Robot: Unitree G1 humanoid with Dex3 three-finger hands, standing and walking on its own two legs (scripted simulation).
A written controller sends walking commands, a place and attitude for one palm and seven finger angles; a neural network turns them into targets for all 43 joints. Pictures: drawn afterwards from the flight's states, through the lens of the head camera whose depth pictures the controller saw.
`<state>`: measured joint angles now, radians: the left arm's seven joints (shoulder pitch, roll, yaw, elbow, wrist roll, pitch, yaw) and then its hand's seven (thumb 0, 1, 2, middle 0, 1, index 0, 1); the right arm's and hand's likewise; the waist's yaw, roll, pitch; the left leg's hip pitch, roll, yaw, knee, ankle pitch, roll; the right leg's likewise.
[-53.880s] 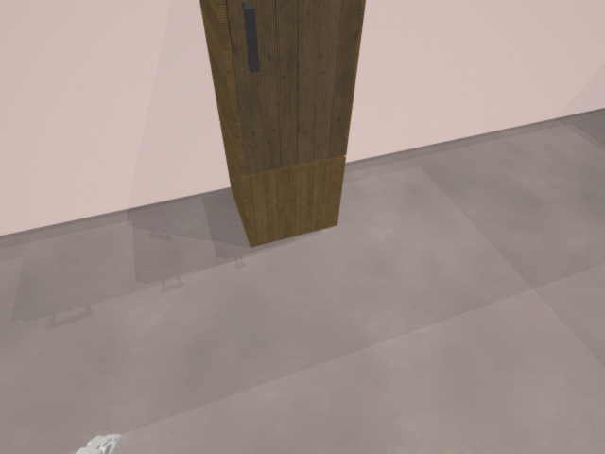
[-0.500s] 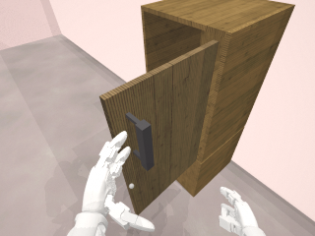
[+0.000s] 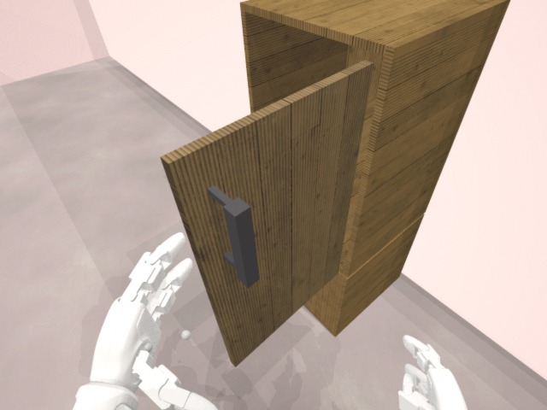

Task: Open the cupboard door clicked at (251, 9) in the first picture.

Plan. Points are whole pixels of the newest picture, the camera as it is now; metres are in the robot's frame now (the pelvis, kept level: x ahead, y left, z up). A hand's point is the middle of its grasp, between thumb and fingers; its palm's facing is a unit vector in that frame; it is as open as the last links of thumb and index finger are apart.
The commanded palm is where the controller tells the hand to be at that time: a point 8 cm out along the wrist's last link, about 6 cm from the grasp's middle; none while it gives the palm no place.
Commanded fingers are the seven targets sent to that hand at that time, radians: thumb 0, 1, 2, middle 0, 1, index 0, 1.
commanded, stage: draw the hand back to the body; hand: left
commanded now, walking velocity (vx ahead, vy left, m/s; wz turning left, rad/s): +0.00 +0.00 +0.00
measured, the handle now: (233, 238) +0.31 +0.08 +0.13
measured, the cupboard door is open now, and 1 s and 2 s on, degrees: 93 93 93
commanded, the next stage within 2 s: step back with the hand held close in 1.44 s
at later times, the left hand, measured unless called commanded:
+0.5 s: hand (93, 320) +0.18 +0.21 +0.14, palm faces +0.15 -0.96 -0.23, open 15.4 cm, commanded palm +0.14 +0.26 +0.17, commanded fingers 0.00 -0.05 0.50 -0.17 -0.30 -0.17 -0.30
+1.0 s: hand (24, 287) +0.21 +0.29 +0.17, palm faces +0.37 -0.84 -0.39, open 9.8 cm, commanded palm +0.16 +0.34 +0.19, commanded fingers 0.00 0.83 0.87 -0.20 -0.30 -0.20 -0.30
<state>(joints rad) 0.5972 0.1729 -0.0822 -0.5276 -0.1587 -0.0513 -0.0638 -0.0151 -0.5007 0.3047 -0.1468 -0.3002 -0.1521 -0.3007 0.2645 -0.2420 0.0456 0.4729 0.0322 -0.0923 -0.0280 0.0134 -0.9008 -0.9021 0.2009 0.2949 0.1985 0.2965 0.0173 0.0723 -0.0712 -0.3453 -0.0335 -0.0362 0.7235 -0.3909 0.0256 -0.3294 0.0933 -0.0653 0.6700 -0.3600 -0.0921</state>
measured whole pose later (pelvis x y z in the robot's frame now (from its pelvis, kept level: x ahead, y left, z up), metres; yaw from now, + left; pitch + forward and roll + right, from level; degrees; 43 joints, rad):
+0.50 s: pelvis +0.01 +0.04 +0.01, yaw +0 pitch -1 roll -2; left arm 0.59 0.29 0.10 -0.55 -0.12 0.01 0.01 -0.01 -0.34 0.37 -0.16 -0.30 -0.16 -0.30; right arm 0.22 -0.21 0.08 0.51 0.02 -0.13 -0.07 0.01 -0.90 -0.90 0.20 0.30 0.20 0.30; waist 0.05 0.05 -0.05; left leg -0.26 -0.06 -0.01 0.64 -0.36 0.07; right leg -0.24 0.06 -0.04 0.58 -0.32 -0.04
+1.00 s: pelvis +0.02 +0.05 +0.02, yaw -1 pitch -3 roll -1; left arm 0.52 0.35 0.28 -0.46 -0.07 -0.04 0.12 0.00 0.49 0.73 -0.19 -0.30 -0.20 -0.30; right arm 0.22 -0.23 0.04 0.60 0.01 -0.07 -0.05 0.01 -0.90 -0.90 0.20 0.30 0.20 0.30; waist 0.06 0.06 0.00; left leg -0.12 -0.08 0.00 0.46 -0.29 0.09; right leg -0.11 0.05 -0.01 0.42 -0.25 -0.02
